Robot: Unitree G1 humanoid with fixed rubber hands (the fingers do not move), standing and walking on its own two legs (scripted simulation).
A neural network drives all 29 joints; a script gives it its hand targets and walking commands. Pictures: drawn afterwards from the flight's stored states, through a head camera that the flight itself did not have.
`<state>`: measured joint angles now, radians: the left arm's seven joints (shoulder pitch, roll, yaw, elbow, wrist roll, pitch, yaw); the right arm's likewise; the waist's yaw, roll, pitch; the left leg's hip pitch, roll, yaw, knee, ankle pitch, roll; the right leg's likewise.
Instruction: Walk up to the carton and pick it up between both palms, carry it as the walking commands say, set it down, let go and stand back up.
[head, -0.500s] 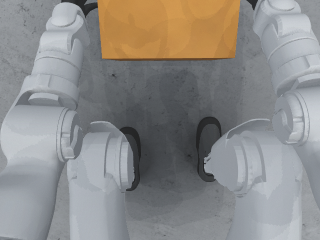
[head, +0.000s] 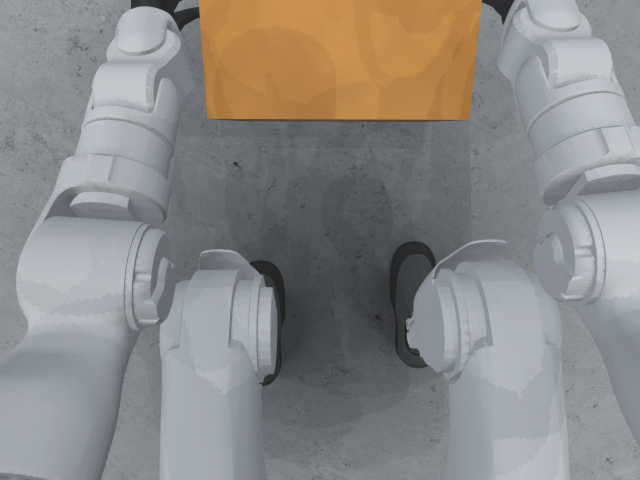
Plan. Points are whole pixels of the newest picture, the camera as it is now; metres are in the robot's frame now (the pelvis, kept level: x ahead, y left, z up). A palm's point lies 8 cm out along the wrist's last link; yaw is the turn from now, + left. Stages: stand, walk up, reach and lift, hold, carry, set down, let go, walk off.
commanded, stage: reach and lift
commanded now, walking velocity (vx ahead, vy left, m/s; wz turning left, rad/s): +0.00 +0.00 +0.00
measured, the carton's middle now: (335, 44) +0.53 -0.01 -0.22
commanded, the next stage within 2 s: none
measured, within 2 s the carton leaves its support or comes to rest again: neither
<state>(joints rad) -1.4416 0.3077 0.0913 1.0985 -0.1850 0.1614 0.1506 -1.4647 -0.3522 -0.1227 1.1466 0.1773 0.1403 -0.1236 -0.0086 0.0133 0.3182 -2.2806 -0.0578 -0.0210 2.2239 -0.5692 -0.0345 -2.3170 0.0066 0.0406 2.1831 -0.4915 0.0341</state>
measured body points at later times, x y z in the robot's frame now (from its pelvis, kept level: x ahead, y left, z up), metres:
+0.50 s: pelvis +0.01 +0.00 +0.03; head +0.35 -0.02 +0.33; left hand +0.56 +0.15 -0.10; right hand +0.55 -0.19 -0.10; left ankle +0.11 +0.12 -0.32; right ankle +0.13 -0.13 -0.32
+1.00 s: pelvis +0.01 -0.01 +0.08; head +0.32 -0.02 +0.41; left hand +0.54 +0.15 -0.02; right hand +0.54 -0.18 -0.03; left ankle +0.11 +0.12 -0.32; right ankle +0.13 -0.13 -0.32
